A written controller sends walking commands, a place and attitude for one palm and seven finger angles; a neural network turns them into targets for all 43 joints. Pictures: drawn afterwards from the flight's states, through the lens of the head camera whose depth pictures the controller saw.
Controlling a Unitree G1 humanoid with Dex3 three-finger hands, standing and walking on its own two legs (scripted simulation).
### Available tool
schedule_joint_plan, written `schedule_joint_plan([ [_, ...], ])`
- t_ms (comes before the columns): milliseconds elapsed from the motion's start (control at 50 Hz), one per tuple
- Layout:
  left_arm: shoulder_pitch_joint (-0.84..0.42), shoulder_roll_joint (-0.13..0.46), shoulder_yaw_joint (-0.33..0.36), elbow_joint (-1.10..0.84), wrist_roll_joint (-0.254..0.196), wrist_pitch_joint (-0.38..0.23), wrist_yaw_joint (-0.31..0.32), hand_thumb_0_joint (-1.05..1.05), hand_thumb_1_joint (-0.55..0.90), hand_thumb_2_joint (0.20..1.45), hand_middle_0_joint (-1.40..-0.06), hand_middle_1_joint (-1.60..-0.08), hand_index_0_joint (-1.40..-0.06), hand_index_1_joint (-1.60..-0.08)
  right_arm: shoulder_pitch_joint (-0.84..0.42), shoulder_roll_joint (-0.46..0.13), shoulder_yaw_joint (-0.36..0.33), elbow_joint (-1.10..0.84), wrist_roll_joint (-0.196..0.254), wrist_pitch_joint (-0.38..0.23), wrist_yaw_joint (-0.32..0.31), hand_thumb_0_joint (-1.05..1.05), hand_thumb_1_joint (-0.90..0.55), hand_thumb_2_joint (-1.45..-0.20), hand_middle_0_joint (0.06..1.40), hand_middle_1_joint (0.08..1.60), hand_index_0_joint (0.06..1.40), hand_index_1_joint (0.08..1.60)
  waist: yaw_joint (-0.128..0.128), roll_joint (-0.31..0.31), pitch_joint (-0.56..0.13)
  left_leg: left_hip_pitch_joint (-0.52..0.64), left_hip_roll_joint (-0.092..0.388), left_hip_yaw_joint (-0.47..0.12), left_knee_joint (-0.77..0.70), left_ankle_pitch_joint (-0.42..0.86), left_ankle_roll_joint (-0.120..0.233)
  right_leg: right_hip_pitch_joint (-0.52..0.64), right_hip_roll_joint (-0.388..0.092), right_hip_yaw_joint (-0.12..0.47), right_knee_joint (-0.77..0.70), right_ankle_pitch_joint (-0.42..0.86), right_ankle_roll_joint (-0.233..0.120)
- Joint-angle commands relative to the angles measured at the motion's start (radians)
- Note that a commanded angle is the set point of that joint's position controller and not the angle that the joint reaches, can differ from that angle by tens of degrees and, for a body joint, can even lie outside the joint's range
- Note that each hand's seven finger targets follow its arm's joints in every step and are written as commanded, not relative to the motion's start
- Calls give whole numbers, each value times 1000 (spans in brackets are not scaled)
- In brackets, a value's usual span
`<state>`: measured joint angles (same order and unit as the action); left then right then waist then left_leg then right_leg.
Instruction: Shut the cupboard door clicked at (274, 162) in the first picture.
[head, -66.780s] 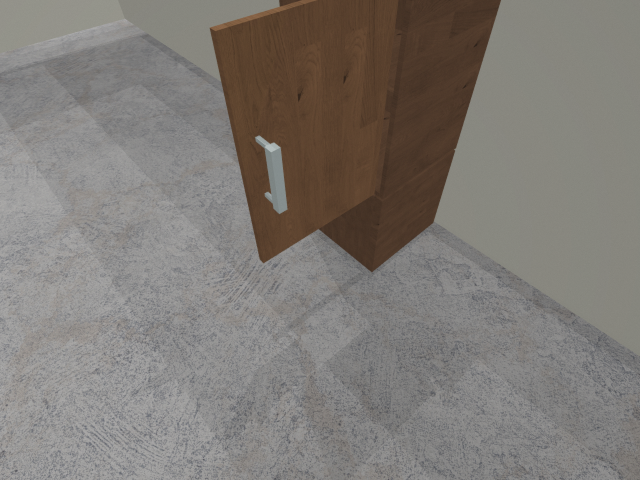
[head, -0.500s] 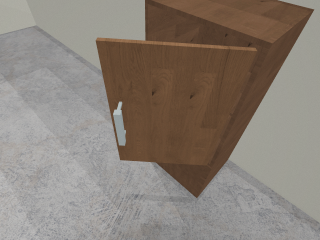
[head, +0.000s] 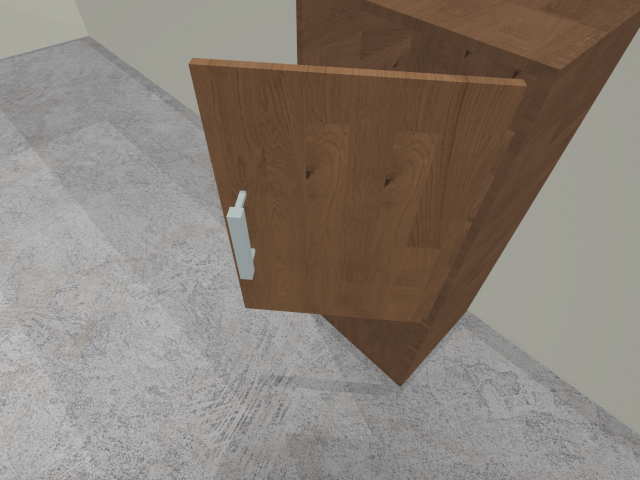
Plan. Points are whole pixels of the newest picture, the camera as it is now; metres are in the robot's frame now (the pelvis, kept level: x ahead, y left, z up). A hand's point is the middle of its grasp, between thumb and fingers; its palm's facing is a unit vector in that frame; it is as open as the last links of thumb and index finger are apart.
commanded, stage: look again from close up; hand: left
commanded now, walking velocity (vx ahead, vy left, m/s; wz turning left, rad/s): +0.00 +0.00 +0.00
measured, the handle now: (244, 236) +0.51 +0.16 -0.04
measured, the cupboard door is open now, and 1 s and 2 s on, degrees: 41 41 41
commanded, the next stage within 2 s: shuffle to correct the standing spot in 0.46 s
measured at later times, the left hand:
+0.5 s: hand out of the picture +0.09 +0.23 -0.16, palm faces -0.01 -0.95 -0.30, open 7.4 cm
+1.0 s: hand out of the picture -0.02 +0.18 -0.18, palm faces +0.00 -0.98 -0.18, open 7.4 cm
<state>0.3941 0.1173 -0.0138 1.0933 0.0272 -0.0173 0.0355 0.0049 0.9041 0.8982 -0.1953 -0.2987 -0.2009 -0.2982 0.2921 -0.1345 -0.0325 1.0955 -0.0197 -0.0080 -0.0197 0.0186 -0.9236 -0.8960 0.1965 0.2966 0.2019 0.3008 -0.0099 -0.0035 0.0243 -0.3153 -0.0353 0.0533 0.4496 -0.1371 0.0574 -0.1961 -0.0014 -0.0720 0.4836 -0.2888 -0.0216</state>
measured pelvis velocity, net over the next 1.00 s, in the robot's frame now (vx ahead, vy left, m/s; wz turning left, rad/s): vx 0.03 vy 0.02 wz -0.01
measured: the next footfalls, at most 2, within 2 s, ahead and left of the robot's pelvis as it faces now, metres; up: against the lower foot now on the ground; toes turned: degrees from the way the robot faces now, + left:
none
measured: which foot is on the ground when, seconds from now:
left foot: down 0.00-1.00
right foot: down 0.00-1.00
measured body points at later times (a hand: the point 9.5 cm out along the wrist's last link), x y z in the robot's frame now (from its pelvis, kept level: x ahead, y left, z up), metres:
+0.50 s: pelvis +0.00 +0.01 +0.00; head +0.00 +0.01 +0.45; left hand +0.09 +0.28 -0.13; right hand +0.10 -0.26 -0.13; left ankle +0.06 +0.08 -0.74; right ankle -0.02 -0.10 -0.74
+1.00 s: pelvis +0.03 +0.02 -0.01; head +0.05 +0.01 +0.44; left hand -0.02 +0.23 -0.16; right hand +0.02 -0.20 -0.17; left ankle +0.06 +0.08 -0.74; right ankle -0.02 -0.10 -0.74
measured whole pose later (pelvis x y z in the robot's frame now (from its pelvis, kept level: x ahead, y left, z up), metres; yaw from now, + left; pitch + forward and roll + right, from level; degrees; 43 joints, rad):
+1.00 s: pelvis +0.03 +0.02 -0.01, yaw -1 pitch +0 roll -1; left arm 0.40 0.13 -0.03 1.09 0.02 -0.01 0.03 0.01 0.90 0.90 -0.20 -0.30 -0.20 -0.30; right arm 0.32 -0.16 0.01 1.05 -0.02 0.00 -0.01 0.02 -0.92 -0.90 0.20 0.30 0.20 0.30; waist 0.00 0.04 0.03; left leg -0.33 -0.04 0.07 0.58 -0.26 0.09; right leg -0.19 -0.01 -0.06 0.55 -0.37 0.00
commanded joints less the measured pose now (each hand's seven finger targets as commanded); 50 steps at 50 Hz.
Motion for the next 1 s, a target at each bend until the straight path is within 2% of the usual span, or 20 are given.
schedule_joint_plan([
  [0,32,149,32,-84,0,-25,19,0,900,900,-200,-300,-200,-300,24,-106,-20,-105,-2,-19,-5,0,-900,-900,200,300,200,300,-15,-65,-41,68,83,-115,77,-110,-15,-132,-160,206,-161,-129,-69],
  [20,-4,164,40,-95,-2,-24,20,0,900,900,-200,-300,-200,-300,24,-113,-24,-110,-1,-17,-4,0,-900,-900,200,300,200,300,-28,-67,-3,59,79,-107,98,-103,-18,-169,-171,204,-168,-159,-78],
  [60,-36,185,49,-119,-2,-26,20,0,900,900,-200,-300,-200,-300,17,-137,-27,-119,1,-22,-5,0,-900,-900,200,300,200,300,-27,16,38,52,96,-120,68,-62,-10,-177,-145,186,-130,-96,-83],
  [100,-12,188,47,-126,0,-26,18,0,900,900,-200,-300,-200,-300,-3,-155,-20,-127,3,-32,-6,0,-900,-900,200,300,200,300,4,61,25,36,121,-153,27,25,11,-94,-102,149,-79,41,-63],
  [200,-33,228,55,-142,-3,-22,17,0,900,900,-200,-300,-200,-300,-58,-215,-20,-149,5,-41,-9,0,-900,-900,200,300,200,300,25,21,-9,49,140,-162,16,174,28,-7,-94,128,-49,178,-43],
  [300,-97,274,59,-174,-4,-19,10,0,900,900,-200,-300,-200,-300,-110,-250,-20,-156,4,-37,-3,0,-900,-900,200,300,200,300,22,2,-47,90,139,-153,4,177,19,16,-107,132,-64,204,-39],
  [540,-171,326,49,-173,-4,-7,-7,0,900,900,-200,-300,-200,-300,-188,-308,-11,-144,4,-25,11,0,-900,-900,200,300,200,300,16,10,-28,105,143,-179,-108,-27,2,-7,-115,141,-140,35,-31],
  [580,-117,229,22,-133,-8,5,-6,0,900,900,-200,-300,-200,-300,-149,-215,15,-113,0,-13,13,0,-900,-900,200,300,200,300,10,10,-45,115,144,-177,-131,-135,-16,-8,-107,128,-153,-35,-10],
  [600,-92,211,16,-122,-7,10,-5,0,900,900,-200,-300,-200,-300,-128,-193,20,-103,0,-7,14,0,-900,-900,200,300,200,300,12,7,-43,114,143,-175,-135,-186,-17,-3,-101,119,-149,-62,-8],
  [640,-77,215,17,-111,-3,21,-8,0,900,900,-200,-300,-200,-300,-122,-209,17,-95,-3,4,13,0,-900,-900,200,300,200,300,10,-3,13,62,147,-189,-162,-337,-19,-36,-87,119,-141,-162,-10],
  [680,-54,215,20,-103,0,24,-11,0,900,900,-200,-300,-200,-300,-110,-219,13,-89,-3,4,10,0,-900,-900,200,300,200,300,11,9,38,43,161,-211,-182,-380,-11,-47,-75,107,-116,-161,-13],
  [740,-9,194,19,-89,2,24,-13,0,900,900,-200,-300,-200,-300,-89,-223,6,-75,1,1,5,0,-900,-900,200,300,200,300,20,44,60,17,187,-240,-198,-382,10,-37,-63,87,-78,-100,-12],
  [760,62,183,11,-53,17,8,22,0,900,900,-200,-300,-200,-300,-93,-252,8,-127,-1,12,-1,0,-900,-900,200,300,200,300,29,41,141,-32,123,-82,-47,-244,-29,-55,-58,60,-94,-23,-18],
  [780,15,230,15,-94,6,6,16,0,900,900,-200,-300,-200,-300,-80,-168,20,-150,-6,14,18,0,-900,-900,200,300,200,300,16,37,107,-47,84,-86,10,-411,-37,-132,-84,129,-132,-322,-50],
  [800,1,232,24,-110,5,-8,11,0,900,900,-200,-300,-200,-300,-63,-152,18,-146,-14,9,20,0,-900,-900,200,300,200,300,-2,104,96,-17,67,-70,56,-307,-42,-165,-133,185,-155,-296,-82],
  [820,-30,222,24,-104,-3,-12,9,0,900,900,-200,-300,-200,-300,-19,-139,19,-137,-9,3,16,0,-900,-900,200,300,200,300,-36,123,81,25,84,-97,48,-279,-30,-187,-123,173,-133,-305,-84],
  [860,-2,179,19,-92,-6,-16,6,0,900,900,-200,-300,-200,-300,28,-146,22,-133,-2,-9,10,0,-900,-900,200,300,200,300,-26,149,22,31,130,-183,-30,-238,5,-129,-50,100,-29,-191,-61],
  [900,49,141,14,-67,-3,-15,8,0,900,900,-200,-300,-200,-300,15,-150,22,-133,4,-16,4,0,-900,-900,200,300,200,300,10,110,19,-28,172,-264,-101,-240,41,-46,-24,56,13,-110,-43],
  [940,67,112,9,-42,-7,-17,10,0,900,900,-200,-300,-200,-300,11,-144,23,-125,8,-21,-1,0,-900,-900,200,300,200,300,18,22,23,-28,164,-235,-89,-191,42,-27,-40,76,-12,-55,-38],
  [980,68,99,3,-27,-11,-24,14,0,900,900,-200,-300,-200,-300,24,-121,28,-106,12,-29,-4,0,-900,-900,200,300,200,300,13,-48,13,15,137,-183,-47,-60,29,-22,-69,109,-54,22,-37],
])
